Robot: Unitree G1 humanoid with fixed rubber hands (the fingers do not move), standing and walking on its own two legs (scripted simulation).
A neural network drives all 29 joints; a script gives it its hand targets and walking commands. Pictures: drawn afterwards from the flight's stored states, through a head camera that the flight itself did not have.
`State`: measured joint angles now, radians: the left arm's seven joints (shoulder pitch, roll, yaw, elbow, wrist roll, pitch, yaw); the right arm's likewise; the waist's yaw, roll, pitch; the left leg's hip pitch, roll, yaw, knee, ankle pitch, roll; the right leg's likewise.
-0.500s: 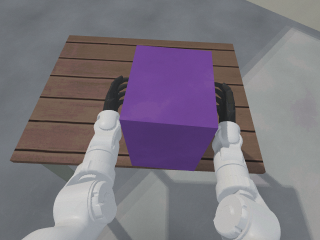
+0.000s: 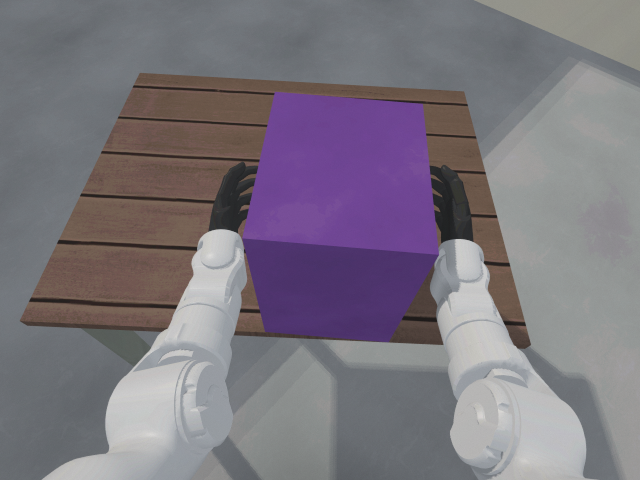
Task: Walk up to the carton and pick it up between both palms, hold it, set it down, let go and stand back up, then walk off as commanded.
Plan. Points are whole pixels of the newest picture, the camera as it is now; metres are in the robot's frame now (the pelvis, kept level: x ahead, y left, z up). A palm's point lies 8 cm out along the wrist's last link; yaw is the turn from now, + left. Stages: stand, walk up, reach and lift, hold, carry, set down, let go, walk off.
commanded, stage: set down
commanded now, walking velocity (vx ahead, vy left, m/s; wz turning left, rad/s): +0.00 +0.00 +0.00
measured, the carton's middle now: (336, 228) +0.47 +0.01 +0.00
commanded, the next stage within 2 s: none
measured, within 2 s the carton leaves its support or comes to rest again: neither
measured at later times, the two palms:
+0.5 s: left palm (223, 240) +0.42 +0.16 +0.02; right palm (450, 248) +0.42 -0.14 +0.04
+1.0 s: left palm (208, 313) +0.34 +0.17 -0.02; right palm (481, 338) +0.32 -0.17 +0.00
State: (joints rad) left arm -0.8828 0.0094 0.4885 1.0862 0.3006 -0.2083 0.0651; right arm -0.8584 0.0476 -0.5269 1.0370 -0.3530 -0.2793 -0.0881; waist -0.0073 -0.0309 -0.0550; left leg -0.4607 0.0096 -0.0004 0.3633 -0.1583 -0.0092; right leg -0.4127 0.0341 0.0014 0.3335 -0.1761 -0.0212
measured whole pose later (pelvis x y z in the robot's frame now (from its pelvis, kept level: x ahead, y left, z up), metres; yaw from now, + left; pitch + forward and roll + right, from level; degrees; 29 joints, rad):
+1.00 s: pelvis -0.05 +0.00 -0.01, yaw -2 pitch +17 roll -2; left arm -0.67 0.08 0.25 1.18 0.03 -0.37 0.10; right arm -0.56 -0.09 -0.08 1.06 0.06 -0.42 -0.11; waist -0.01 -0.01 -0.14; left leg -0.63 0.05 0.00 0.45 -0.13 -0.01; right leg -0.55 0.07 0.00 0.35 -0.10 -0.02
